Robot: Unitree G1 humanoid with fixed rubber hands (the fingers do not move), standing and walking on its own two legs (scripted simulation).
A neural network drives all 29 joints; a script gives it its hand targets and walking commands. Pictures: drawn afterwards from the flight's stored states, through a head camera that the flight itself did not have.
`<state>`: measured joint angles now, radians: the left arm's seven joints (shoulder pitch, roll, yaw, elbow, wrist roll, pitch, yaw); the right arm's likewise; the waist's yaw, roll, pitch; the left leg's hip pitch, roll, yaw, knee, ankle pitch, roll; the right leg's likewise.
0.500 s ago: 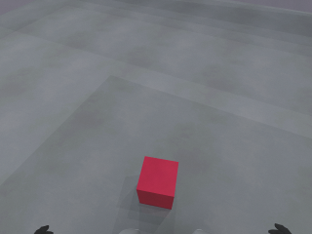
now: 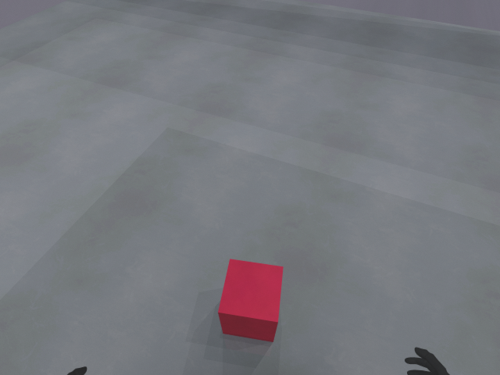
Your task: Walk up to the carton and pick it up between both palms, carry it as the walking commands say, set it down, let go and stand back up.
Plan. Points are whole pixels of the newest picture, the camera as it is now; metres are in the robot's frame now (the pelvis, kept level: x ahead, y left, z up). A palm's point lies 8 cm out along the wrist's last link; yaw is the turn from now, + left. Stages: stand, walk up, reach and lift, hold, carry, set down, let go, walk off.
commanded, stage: walk up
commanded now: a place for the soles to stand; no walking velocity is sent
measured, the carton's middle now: (252, 301) +0.46 +0.02 -0.65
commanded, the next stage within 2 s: none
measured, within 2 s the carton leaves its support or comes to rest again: neither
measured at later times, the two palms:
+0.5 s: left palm out of the picture +0.06 +0.42 -0.09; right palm out of the picture +0.09 -0.27 -0.12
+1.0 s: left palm (68, 309) +0.24 +0.37 -0.11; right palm out of the picture +0.12 -0.24 -0.09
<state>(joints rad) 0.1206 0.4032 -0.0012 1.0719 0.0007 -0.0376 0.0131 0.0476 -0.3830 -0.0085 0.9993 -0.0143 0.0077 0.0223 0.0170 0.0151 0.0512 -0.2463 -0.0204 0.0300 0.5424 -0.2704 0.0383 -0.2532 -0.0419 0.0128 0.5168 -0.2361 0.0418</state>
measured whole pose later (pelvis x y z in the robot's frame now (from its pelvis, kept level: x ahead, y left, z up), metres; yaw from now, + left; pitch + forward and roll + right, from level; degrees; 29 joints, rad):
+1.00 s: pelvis +0.07 +0.09 +0.01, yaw -8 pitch -1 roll +0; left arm 0.03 0.39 0.00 1.04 0.00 0.00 -0.01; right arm 0.07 -0.39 -0.02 1.01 0.00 -0.02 0.00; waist -0.02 -0.04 0.08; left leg -0.15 0.01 0.11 0.45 -0.28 0.03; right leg -0.21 0.00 0.06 0.47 -0.23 0.01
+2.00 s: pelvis +0.06 +0.07 +0.01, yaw -11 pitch -2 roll +1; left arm 0.08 0.40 0.02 1.03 0.02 0.03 -0.03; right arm 0.08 -0.40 -0.05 1.02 -0.01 -0.02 -0.01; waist -0.01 -0.02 0.08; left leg -0.11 0.04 0.16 0.41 -0.26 0.00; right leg -0.23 0.03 0.09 0.52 -0.23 -0.02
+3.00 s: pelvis +0.06 +0.03 +0.01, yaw -9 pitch -1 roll +0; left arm 0.05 0.36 0.02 1.12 0.01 0.00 -0.02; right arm 0.09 -0.39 0.00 1.07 -0.02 -0.02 0.00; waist 0.01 0.02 0.06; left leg -0.12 0.00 -0.05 0.34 -0.20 -0.01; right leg -0.16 0.01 -0.04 0.33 -0.15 -0.02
